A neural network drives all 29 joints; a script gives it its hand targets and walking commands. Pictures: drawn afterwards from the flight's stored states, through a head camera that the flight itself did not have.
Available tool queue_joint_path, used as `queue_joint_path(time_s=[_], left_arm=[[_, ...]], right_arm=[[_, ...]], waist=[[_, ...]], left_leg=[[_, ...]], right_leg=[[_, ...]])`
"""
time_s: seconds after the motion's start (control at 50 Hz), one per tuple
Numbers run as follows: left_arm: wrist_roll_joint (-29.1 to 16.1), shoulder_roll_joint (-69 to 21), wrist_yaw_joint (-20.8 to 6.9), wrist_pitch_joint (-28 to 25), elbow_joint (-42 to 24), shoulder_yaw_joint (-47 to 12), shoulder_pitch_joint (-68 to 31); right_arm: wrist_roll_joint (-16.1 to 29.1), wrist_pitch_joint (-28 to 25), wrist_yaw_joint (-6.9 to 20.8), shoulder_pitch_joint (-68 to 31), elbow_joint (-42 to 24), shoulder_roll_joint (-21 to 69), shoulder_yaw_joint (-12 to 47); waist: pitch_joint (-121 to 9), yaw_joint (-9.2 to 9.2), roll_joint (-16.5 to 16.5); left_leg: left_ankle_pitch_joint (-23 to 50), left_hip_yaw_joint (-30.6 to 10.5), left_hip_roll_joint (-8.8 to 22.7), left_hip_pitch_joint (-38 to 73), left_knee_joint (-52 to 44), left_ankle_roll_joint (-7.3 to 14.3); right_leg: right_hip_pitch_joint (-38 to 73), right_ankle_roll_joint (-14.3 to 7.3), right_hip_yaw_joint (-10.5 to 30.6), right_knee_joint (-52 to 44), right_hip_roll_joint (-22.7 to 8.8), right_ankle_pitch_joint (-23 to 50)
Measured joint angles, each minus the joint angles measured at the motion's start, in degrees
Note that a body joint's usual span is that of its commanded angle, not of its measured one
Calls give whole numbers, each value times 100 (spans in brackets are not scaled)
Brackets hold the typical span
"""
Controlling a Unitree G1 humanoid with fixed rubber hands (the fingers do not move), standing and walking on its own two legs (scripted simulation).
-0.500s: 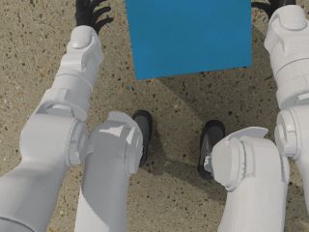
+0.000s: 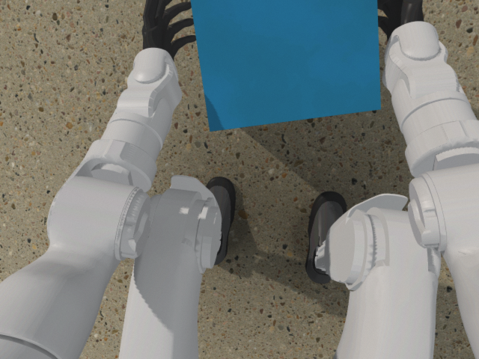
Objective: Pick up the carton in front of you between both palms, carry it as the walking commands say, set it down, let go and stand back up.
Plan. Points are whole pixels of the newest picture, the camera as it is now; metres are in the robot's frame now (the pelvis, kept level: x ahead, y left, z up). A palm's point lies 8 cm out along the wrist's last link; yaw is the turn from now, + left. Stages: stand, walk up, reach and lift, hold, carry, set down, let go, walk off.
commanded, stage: reach and lift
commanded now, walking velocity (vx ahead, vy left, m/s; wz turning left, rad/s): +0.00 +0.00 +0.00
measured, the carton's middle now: (283, 57) +0.50 -0.01 -0.26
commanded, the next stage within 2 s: none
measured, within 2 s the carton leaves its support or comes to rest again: leaves its support in 0.34 s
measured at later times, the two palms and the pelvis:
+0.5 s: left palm (165, 39) +0.50 +0.13 -0.12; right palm (435, 20) +0.52 -0.17 -0.13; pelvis +0.00 +0.00 +0.00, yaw -3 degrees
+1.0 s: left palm out of the picture +0.48 +0.12 +0.07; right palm out of the picture +0.47 -0.18 +0.06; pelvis +0.02 +0.01 +0.12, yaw -6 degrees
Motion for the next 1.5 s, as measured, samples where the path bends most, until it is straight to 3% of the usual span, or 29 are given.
queue_joint_path(time_s=[0.14,0.26,0.36,0.44,0.56,0.7,0.78,0.88,1.08,1.5], left_arm=[[127,-163,224,-116,312,351,-264],[313,-201,223,87,248,823,-259],[152,-143,237,334,-142,707,-17],[146,-275,330,533,-860,734,550],[842,-733,197,1017,-1861,1379,1497],[2126,-1273,-189,1612,-2206,2444,1853],[2584,-1484,-314,1810,-2456,2693,1983],[2724,-1612,-395,1920,-2824,2649,2272],[2434,-1712,-376,2019,-3357,2192,3119],[2661,-1867,-580,1967,-3186,1853,4456]], right_arm=[[-30,-65,-191,-334,376,158,177],[-291,187,-206,-578,589,273,53],[-285,444,-325,-306,134,340,49],[-256,673,-398,237,-568,393,-21],[-697,1110,-333,1066,-1361,756,-669],[-1929,1563,41,1447,-1447,1371,-2116],[-2328,1712,160,1721,-1739,1571,-2528],[-2424,1806,223,2168,-2255,1757,-2622],[-2224,1943,153,3200,-3107,2045,-2433],[-2419,1895,115,4891,-3448,2620,-2550]], waist=[[-29,-12,45],[-126,-11,11],[-182,-42,60],[-320,-76,97],[-1021,-167,-16],[-1920,-217,-181],[-2230,-247,-220],[-2475,-246,-246],[-2760,-238,-223],[-2869,-276,-220]], left_leg=[[37,-11,24,-38,-62,-8],[27,-39,-49,-147,48,-102],[-24,-117,-129,-144,206,-163],[-133,-190,-159,72,269,-174],[-278,-218,-153,558,5,-164],[-293,-237,-263,1037,-687,-102],[-203,-239,-251,1252,-1101,-72],[-165,-240,-220,1555,-1576,-24],[-241,-288,-185,2507,-2331,32],[8,-423,-95,5820,-4673,131]], right_leg=[[-62,-15,-9,-69,35,65],[-248,-15,44,36,135,150],[-244,13,24,145,186,152],[-14,67,2,139,249,101],[440,154,51,-191,391,51],[902,225,139,-915,534,123],[1143,252,166,-1345,545,172],[1457,270,187,-1834,547,213],[2441,269,171,-2618,523,127],[5794,192,134,-4980,468,345]])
